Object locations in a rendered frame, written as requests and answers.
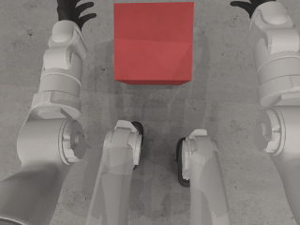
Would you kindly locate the robot right hand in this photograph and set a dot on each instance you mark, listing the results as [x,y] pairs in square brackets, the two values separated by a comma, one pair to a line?
[249,7]

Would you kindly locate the robot left thigh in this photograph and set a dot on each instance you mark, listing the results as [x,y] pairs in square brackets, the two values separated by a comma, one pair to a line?
[110,199]

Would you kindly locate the carton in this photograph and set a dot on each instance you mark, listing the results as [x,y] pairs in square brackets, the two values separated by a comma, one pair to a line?
[153,42]

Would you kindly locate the robot right upper arm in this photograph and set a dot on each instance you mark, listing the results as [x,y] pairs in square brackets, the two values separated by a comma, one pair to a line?
[277,133]

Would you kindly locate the robot left upper arm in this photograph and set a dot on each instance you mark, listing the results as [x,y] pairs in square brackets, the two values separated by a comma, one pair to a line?
[47,148]

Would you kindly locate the robot right forearm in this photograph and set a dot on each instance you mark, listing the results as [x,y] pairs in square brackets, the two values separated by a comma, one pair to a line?
[276,53]

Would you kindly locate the robot left forearm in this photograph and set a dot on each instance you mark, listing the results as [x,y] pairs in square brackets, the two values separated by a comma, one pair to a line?
[61,76]

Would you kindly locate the robot right shin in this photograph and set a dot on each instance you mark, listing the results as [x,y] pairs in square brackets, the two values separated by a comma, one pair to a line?
[200,132]

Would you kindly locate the robot left hand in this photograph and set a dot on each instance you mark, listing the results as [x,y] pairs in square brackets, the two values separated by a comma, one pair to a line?
[67,11]

